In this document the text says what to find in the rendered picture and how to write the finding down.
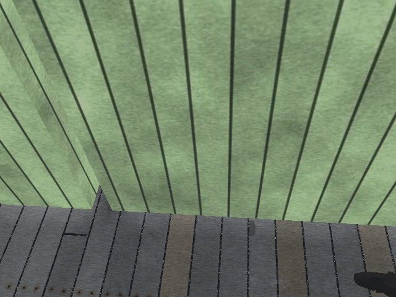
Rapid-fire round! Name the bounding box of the robot right hand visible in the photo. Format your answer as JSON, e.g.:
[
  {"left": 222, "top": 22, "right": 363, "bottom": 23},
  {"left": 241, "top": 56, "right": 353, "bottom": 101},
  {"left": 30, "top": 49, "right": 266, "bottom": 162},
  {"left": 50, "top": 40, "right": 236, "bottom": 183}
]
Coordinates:
[{"left": 354, "top": 272, "right": 396, "bottom": 297}]

